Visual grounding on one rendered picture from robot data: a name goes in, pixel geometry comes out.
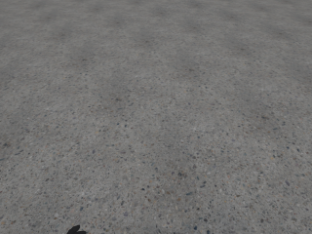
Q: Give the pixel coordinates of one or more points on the left robot hand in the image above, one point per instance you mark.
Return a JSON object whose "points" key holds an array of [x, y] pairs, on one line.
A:
{"points": [[74, 230]]}

